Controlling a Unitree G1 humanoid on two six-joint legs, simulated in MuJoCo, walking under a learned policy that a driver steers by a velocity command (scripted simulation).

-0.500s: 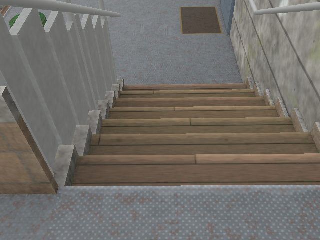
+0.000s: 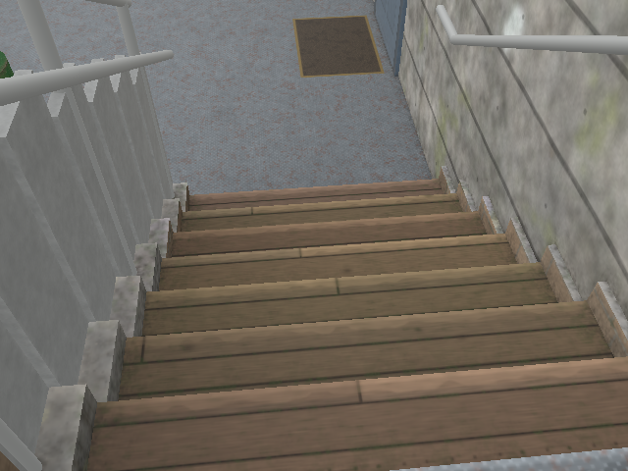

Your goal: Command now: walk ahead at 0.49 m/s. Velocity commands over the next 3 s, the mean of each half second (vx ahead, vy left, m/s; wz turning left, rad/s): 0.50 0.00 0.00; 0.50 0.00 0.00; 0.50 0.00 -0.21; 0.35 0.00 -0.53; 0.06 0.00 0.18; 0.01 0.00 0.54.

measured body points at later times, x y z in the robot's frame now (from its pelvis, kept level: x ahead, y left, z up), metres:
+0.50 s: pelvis +0.26 -0.08 +0.01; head +0.27 -0.09 +0.46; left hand +0.23 +0.15 -0.14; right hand +0.35 -0.31 -0.14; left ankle +0.30 +0.08 -0.67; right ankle +0.27 -0.16 -0.74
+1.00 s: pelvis +0.54 +0.02 -0.14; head +0.55 +0.03 +0.31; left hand +0.30 +0.15 -0.25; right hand +0.72 -0.17 -0.26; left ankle +0.62 +0.13 -0.89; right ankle +0.28 -0.16 -0.72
